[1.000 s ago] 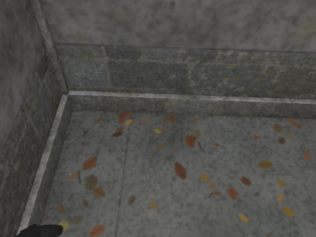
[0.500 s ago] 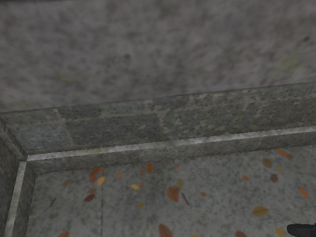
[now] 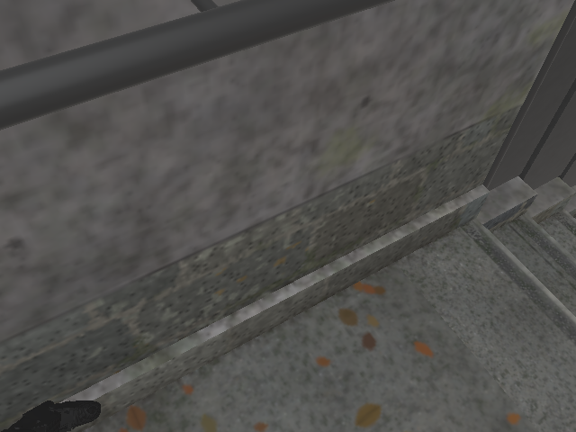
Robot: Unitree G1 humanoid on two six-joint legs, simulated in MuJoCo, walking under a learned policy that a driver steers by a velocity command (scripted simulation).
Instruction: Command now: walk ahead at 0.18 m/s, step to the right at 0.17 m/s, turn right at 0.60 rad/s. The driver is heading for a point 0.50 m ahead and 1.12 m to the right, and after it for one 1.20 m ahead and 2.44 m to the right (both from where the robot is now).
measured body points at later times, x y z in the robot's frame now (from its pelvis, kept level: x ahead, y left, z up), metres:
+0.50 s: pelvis +0.13 -0.09 -0.01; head +0.19 -0.08 +0.43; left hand +0.37 +0.14 -0.11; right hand +0.20 -0.40 -0.12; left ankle +0.22 -0.01 -0.74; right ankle +0.10 -0.16 -0.74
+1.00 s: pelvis +0.17 -0.11 +0.00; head +0.21 -0.10 +0.45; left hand +0.46 +0.02 -0.10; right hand +0.08 -0.40 -0.11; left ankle +0.24 +0.01 -0.74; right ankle +0.09 -0.24 -0.73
